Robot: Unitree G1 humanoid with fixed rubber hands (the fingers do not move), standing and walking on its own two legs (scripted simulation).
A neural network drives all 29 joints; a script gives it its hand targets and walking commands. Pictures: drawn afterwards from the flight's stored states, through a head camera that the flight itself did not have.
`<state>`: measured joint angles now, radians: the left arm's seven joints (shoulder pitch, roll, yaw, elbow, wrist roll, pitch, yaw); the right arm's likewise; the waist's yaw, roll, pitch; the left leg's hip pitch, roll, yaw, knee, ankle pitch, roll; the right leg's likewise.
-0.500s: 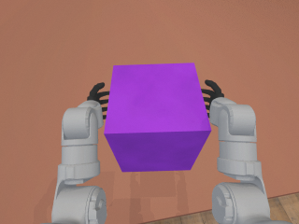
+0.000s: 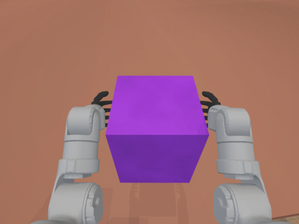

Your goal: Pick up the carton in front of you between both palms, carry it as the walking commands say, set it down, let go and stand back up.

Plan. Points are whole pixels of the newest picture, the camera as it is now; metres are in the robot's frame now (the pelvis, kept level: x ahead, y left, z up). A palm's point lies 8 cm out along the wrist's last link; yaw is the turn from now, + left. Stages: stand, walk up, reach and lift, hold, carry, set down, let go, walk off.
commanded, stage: carry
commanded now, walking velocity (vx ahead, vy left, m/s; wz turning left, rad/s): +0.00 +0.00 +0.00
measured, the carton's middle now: (154, 131) +0.36 +0.00 +0.05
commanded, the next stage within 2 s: none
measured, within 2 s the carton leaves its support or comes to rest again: neither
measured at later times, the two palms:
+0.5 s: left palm (88, 133) +0.30 +0.16 +0.14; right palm (219, 133) +0.30 -0.14 +0.14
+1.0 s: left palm (89, 143) +0.27 +0.15 +0.13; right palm (224, 143) +0.27 -0.15 +0.13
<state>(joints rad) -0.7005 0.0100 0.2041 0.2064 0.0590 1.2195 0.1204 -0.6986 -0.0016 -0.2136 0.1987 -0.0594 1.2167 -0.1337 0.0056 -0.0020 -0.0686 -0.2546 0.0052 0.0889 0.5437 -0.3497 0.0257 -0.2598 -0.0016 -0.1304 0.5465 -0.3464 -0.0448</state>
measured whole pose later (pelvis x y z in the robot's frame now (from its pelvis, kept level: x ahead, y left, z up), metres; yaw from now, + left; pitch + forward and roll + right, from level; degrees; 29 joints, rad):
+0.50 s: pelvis -0.05 +0.01 +0.00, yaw +0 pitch +1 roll +0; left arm -0.69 0.01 0.20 0.27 0.06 1.22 0.12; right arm -0.69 -0.01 -0.21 0.26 -0.06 1.22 -0.13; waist 0.01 0.00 -0.09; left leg -0.28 0.00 0.10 0.54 -0.28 0.04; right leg -0.29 -0.01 -0.14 0.53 -0.27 -0.05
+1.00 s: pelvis -0.08 +0.00 +0.00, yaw +0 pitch +1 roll +0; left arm -0.70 0.01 0.20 0.26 0.06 1.23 0.12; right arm -0.70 -0.01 -0.20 0.26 -0.06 1.22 -0.13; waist 0.00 0.01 -0.07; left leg -0.32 0.01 0.10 0.53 -0.23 0.03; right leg -0.33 -0.01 -0.14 0.53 -0.23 -0.06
